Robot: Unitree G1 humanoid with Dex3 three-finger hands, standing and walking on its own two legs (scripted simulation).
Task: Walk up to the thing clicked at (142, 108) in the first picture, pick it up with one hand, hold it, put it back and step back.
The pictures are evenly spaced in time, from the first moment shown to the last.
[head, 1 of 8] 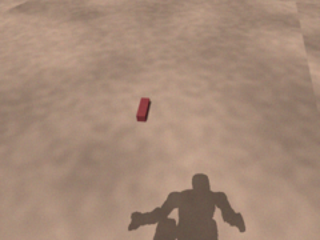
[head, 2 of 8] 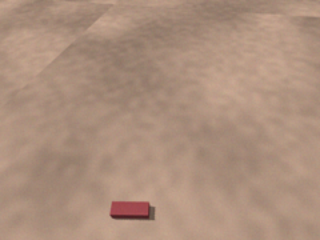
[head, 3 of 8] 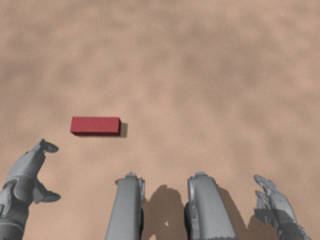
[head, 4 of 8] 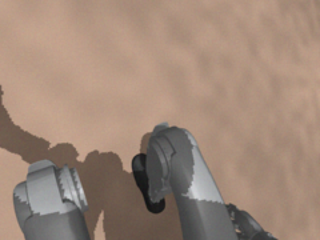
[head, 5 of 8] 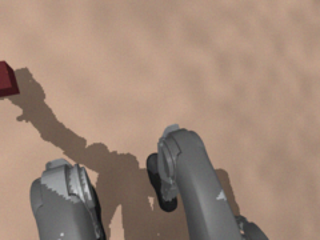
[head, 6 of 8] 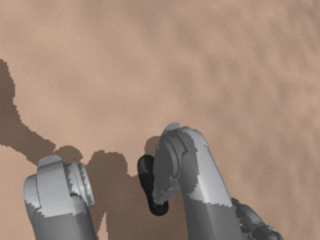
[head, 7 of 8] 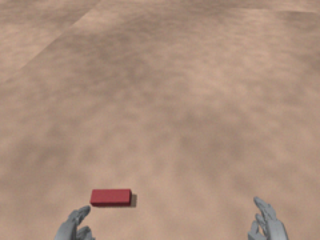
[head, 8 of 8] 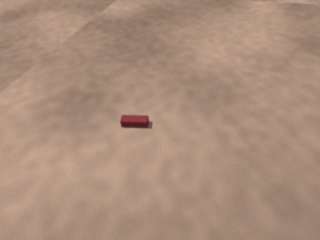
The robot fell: no
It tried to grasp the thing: no
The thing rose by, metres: 0.00
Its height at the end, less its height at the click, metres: +0.00
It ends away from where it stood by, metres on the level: 0.00
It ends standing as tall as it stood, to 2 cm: yes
